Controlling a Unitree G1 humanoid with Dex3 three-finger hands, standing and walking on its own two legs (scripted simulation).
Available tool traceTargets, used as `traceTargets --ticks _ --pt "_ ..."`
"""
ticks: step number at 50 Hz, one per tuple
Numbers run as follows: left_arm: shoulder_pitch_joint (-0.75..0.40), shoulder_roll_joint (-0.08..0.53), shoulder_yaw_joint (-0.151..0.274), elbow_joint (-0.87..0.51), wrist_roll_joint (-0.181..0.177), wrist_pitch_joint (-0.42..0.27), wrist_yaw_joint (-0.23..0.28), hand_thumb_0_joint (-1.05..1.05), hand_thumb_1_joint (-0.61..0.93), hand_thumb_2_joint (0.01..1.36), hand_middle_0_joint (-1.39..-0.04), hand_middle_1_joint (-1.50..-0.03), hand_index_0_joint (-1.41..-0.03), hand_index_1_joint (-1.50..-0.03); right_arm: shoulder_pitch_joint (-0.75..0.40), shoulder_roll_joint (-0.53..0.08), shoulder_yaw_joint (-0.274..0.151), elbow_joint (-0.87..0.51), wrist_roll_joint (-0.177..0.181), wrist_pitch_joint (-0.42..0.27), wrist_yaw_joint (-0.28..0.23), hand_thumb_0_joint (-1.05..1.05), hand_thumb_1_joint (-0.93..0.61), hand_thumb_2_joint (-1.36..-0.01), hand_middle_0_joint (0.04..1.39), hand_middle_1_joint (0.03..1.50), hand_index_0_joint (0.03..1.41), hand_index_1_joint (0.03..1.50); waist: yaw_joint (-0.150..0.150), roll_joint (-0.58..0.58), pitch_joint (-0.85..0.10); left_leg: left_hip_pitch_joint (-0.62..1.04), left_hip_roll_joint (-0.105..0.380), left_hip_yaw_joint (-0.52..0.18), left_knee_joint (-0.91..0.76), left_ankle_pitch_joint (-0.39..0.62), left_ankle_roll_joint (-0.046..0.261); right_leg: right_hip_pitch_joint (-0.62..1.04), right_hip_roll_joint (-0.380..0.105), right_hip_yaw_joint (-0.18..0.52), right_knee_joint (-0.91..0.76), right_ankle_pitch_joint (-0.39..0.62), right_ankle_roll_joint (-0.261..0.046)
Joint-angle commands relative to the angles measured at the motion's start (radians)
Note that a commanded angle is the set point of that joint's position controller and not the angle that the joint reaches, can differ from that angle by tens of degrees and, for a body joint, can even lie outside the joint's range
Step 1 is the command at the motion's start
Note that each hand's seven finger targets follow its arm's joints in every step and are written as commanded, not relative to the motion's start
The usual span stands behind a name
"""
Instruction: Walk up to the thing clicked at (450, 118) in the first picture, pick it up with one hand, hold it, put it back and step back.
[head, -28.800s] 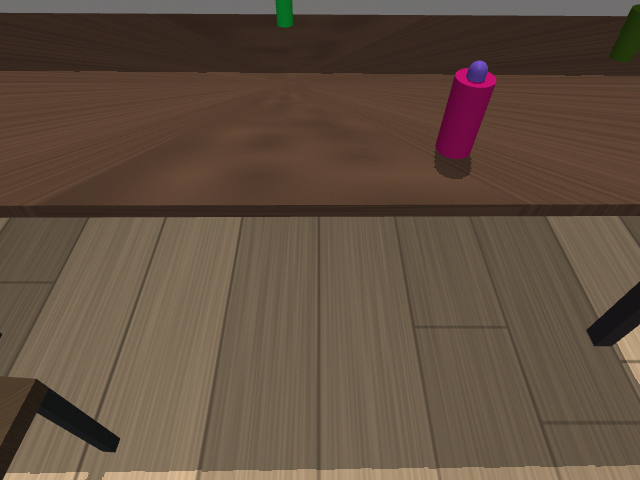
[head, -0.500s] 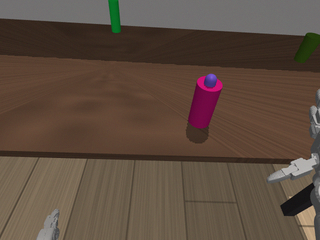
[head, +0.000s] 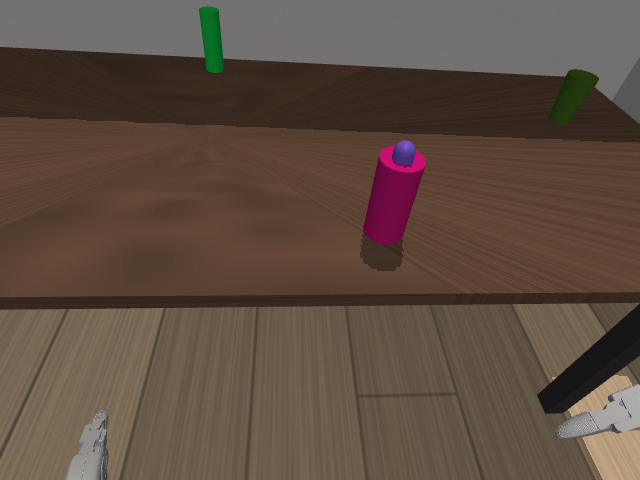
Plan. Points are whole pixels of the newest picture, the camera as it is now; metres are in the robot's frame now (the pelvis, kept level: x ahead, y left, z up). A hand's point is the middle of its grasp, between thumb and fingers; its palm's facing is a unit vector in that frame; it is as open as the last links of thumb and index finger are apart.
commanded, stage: sink last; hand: right
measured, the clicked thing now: (393, 190) +0.54 -0.15 +0.07
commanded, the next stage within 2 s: home in 0.02 s
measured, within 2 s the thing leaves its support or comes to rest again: neither
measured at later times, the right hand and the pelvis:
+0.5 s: hand (530, 399) +0.19 -0.24 +0.05, palm faces +0.24 +0.92 -0.32, open 17.6 cm; pelvis +0.01 -0.01 +0.01, yaw +0 degrees
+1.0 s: hand (440, 431) +0.21 -0.18 -0.09, palm faces +0.08 +0.97 -0.23, open 17.6 cm; pelvis +0.03 -0.01 +0.00, yaw +1 degrees
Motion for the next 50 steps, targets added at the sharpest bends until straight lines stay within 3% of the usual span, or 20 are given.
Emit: traceTargets --ticks 1,2,4,6,7,9,13,16,20,23,27,29,35,36,37,38,39,41,46,50 --pt "-0.091 0.111 0.036 -0.122 0.004 -0.068 0.005 0.000 -0.558 0.069 -0.059 -0.059 -0.050 -0.068 -0.101 -0.205 -0.122 -0.142 0.003 -0.088 -0.011 0.000 0.523 -0.046 0.055 0.052 0.055 0.052 -0.005 0.061 0.042 -0.086 0.011 -0.024 -0.212 -0.127 -0.004 0.001 0.034 -0.064 -0.105 -0.059 -0.030" --pt "-0.083 0.104 0.034 -0.107 0.006 -0.072 0.001 0.000 -0.559 0.073 -0.059 -0.062 -0.050 -0.071 -0.086 -0.196 -0.115 -0.138 0.002 -0.097 -0.012 0.000 0.521 -0.047 0.056 0.052 0.055 0.052 -0.006 0.054 0.018 -0.065 0.007 -0.016 -0.202 -0.101 -0.003 0.003 0.031 -0.060 -0.110 -0.043 -0.031" --pt "-0.135 0.162 0.087 -0.160 0.007 -0.087 0.009 0.000 -0.559 0.077 -0.060 -0.063 -0.051 -0.072 -0.118 -0.226 -0.140 -0.162 -0.001 -0.108 -0.021 0.000 0.512 -0.050 0.056 0.052 0.055 0.052 0.002 0.043 -0.038 -0.037 -0.005 0.001 -0.190 -0.058 -0.001 0.026 0.026 -0.054 -0.124 -0.027 -0.033" --pt "-0.143 0.114 0.027 -0.149 0.006 -0.085 0.003 0.000 -0.560 0.078 -0.060 -0.064 -0.052 -0.073 -0.093 -0.219 -0.135 -0.144 -0.001 -0.120 -0.024 0.000 0.504 -0.052 0.056 0.052 0.055 0.052 -0.017 0.043 -0.022 -0.017 -0.011 0.014 -0.190 -0.041 0.002 0.013 0.026 -0.053 -0.131 -0.012 -0.033" --pt "-0.142 0.110 0.027 -0.152 0.006 -0.087 0.003 0.000 -0.480 0.158 -0.109 -0.144 -0.110 -0.148 -0.094 -0.219 -0.133 -0.135 -0.003 -0.124 -0.026 0.000 0.584 -0.038 0.049 0.047 0.049 0.047 -0.013 0.035 -0.031 -0.014 -0.004 0.001 -0.199 -0.043 0.003 0.023 0.029 -0.058 -0.127 -0.001 -0.032" --pt "-0.146 0.062 -0.021 -0.141 0.004 -0.089 0.002 0.000 -0.320 0.318 -0.115 -0.161 -0.117 -0.159 -0.086 -0.196 -0.109 -0.102 -0.005 -0.127 -0.026 0.000 0.592 -0.034 0.048 0.046 0.048 0.046 -0.012 0.041 -0.025 -0.004 -0.011 0.009 -0.197 -0.027 0.003 0.025 0.022 -0.056 -0.134 0.010 -0.032" --pt "-0.161 -0.018 -0.108 -0.091 0.000 -0.083 -0.009 0.000 0.000 0.540 -0.135 -0.195 -0.138 -0.193 -0.039 -0.135 -0.034 -0.017 -0.010 -0.117 -0.016 0.000 0.591 -0.034 0.048 0.046 0.048 0.046 -0.014 0.015 0.011 0.008 -0.017 0.019 -0.193 0.017 0.003 0.009 0.021 -0.062 -0.148 0.031 -0.034" --pt "-0.165 0.043 -0.061 -0.020 0.002 -0.085 -0.008 0.000 0.240 0.610 -0.148 -0.215 -0.150 -0.212 -0.022 -0.112 0.016 0.013 -0.009 -0.102 -0.007 0.000 0.568 -0.047 0.050 0.050 0.050 0.050 0.012 -0.006 0.024 -0.012 -0.028 0.028 -0.191 0.006 0.006 0.009 0.015 -0.060 -0.165 0.000 -0.035" --pt "-0.138 0.140 0.017 -0.020 0.006 -0.086 -0.002 0.000 0.456 0.651 -0.155 -0.226 -0.157 -0.224 0.024 -0.065 0.092 0.072 -0.019 -0.070 0.001 0.000 0.572 -0.045 0.050 0.049 0.050 0.049 0.050 0.056 -0.051 0.001 -0.040 0.050 -0.161 0.136 0.003 0.078 0.000 -0.047 -0.155 0.122 -0.033" --pt "-0.165 0.105 -0.021 -0.022 0.010 -0.081 -0.003 0.000 0.573 0.717 -0.167 -0.245 -0.168 -0.243 0.009 -0.063 0.121 0.140 -0.036 -0.046 -0.005 0.000 0.561 -0.050 0.051 0.051 0.051 0.051 0.045 0.082 -0.067 0.010 -0.032 0.046 -0.164 0.172 0.002 0.095 0.005 -0.044 -0.140 0.161 -0.037" --pt "-0.238 0.044 -0.090 -0.004 0.013 -0.079 0.007 0.000 0.766 0.829 -0.186 -0.277 -0.188 -0.276 -0.064 -0.028 0.206 0.238 -0.050 -0.015 -0.015 0.000 0.565 -0.047 0.050 0.050 0.050 0.050 0.050 0.065 -0.058 -0.005 -0.028 0.036 -0.171 0.134 0.003 0.073 0.006 -0.047 -0.145 0.115 -0.038" --pt "-0.258 0.032 -0.108 0.002 0.015 -0.080 0.012 0.000 0.825 0.863 -0.192 -0.287 -0.194 -0.286 -0.088 -0.009 0.247 0.307 -0.058 -0.001 -0.020 0.000 0.580 -0.038 0.049 0.047 0.049 0.047 0.058 0.055 -0.058 -0.007 -0.025 0.031 -0.176 0.109 0.004 0.058 0.009 -0.051 -0.146 0.079 -0.038" --pt "-0.243 0.045 -0.117 0.075 0.019 -0.061 0.014 0.000 0.895 0.901 -0.199 -0.298 -0.200 -0.297 -0.117 0.003 0.308 0.574 -0.071 0.046 -0.028 0.000 0.580 -0.036 0.049 0.047 0.049 0.047 0.058 0.011 -0.088 0.011 -0.023 0.023 -0.145 0.218 0.003 0.043 0.013 -0.058 -0.115 0.176 -0.031" --pt "-0.181 0.141 -0.092 0.109 0.035 -0.051 0.017 0.000 0.895 0.900 -0.199 -0.297 -0.200 -0.296 -0.146 -0.066 0.186 0.545 -0.069 0.033 -0.062 0.000 0.591 -0.030 0.048 0.045 0.048 0.045 0.037 0.032 -0.083 0.026 -0.034 0.020 -0.143 0.201 0.008 0.038 0.017 -0.054 -0.105 0.153 -0.032" --pt "-0.192 0.125 -0.105 0.104 0.032 -0.048 0.014 0.000 0.895 0.900 -0.199 -0.296 -0.200 -0.296 -0.122 -0.001 0.273 0.645 -0.079 0.046 -0.056 0.000 0.584 -0.034 0.048 0.046 0.048 0.046 0.062 0.046 -0.051 -0.002 -0.036 0.020 -0.142 0.178 0.008 0.027 0.013 -0.057 -0.109 0.126 -0.033" --pt "-0.202 0.114 -0.110 0.097 0.032 -0.048 0.009 0.000 0.895 0.900 -0.199 -0.297 -0.200 -0.296 -0.152 0.028 0.315 0.659 -0.078 0.052 -0.053 0.000 0.578 -0.037 0.049 0.047 0.049 0.047 0.067 0.036 -0.060 -0.001 -0.035 0.019 -0.139 0.170 0.010 0.019 0.014 -0.059 -0.108 0.114 -0.032" --pt "-0.207 0.108 -0.114 0.087 0.032 -0.046 0.007 0.000 0.895 0.900 -0.199 -0.297 -0.200 -0.296 -0.226 0.015 0.301 0.630 -0.077 0.048 -0.061 0.000 0.586 -0.033 0.048 0.046 0.048 0.046 0.064 0.015 -0.092 0.003 -0.036 0.014 -0.136 0.177 0.011 0.030 0.014 -0.060 -0.104 0.121 -0.030" --pt "-0.211 0.105 -0.121 0.089 0.032 -0.037 0.008 0.000 0.895 0.900 -0.199 -0.297 -0.200 -0.297 -0.241 0.032 0.315 0.710 -0.078 0.058 -0.069 0.000 0.581 -0.035 0.048 0.046 0.048 0.046 0.064 0.020 -0.098 -0.004 -0.036 0.014 -0.119 0.216 0.012 0.032 0.011 -0.060 -0.087 0.163 -0.029" --pt "-0.206 0.108 -0.115 0.075 0.032 -0.014 0.009 0.000 0.895 0.900 -0.199 -0.297 -0.200 -0.297 -0.286 0.019 0.310 0.727 -0.077 0.072 -0.082 0.000 0.579 -0.036 0.049 0.047 0.048 0.047 0.058 0.046 -0.165 0.034 -0.031 0.005 -0.119 0.257 0.004 0.045 0.017 -0.066 -0.072 0.194 -0.036" --pt "-0.211 0.113 -0.111 0.064 0.026 -0.003 0.004 0.000 0.895 0.900 -0.199 -0.298 -0.200 -0.297 -0.248 0.056 0.345 0.765 -0.072 0.089 -0.084 0.000 0.575 -0.039 0.049 0.047 0.049 0.047 0.056 0.078 -0.122 0.022 -0.036 0.012 -0.125 0.236 0.003 0.035 0.012 -0.068 -0.086 0.174 -0.036"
